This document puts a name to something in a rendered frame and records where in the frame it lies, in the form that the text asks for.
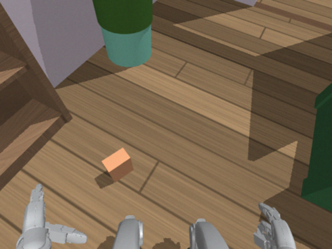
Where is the potted plant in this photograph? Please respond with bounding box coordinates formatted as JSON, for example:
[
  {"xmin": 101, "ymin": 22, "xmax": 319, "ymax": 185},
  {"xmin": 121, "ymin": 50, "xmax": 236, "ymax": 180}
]
[{"xmin": 92, "ymin": 0, "xmax": 153, "ymax": 67}]

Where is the right robot hand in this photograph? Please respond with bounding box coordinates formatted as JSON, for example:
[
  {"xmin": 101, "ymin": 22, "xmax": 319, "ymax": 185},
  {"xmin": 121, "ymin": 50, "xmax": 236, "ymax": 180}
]
[{"xmin": 254, "ymin": 203, "xmax": 296, "ymax": 249}]

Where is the carton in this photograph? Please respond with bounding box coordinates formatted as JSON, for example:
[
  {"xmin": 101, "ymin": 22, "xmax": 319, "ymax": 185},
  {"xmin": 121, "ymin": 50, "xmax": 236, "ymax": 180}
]
[{"xmin": 102, "ymin": 148, "xmax": 134, "ymax": 182}]

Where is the bookshelf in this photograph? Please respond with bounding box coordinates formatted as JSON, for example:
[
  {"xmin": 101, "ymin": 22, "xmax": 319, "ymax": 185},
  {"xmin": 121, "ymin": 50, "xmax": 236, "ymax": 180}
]
[{"xmin": 0, "ymin": 3, "xmax": 73, "ymax": 191}]

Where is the armchair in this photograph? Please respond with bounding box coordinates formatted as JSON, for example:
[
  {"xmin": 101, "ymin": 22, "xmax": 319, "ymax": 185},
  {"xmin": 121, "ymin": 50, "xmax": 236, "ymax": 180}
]
[{"xmin": 301, "ymin": 83, "xmax": 332, "ymax": 212}]

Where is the left robot hand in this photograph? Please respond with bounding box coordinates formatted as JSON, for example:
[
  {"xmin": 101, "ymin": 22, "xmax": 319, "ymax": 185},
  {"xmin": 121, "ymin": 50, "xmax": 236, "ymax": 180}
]
[{"xmin": 22, "ymin": 184, "xmax": 87, "ymax": 244}]

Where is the left robot arm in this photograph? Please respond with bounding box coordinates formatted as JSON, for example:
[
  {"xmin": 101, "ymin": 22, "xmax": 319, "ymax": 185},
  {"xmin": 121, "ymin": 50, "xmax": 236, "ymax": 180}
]
[{"xmin": 16, "ymin": 227, "xmax": 52, "ymax": 249}]

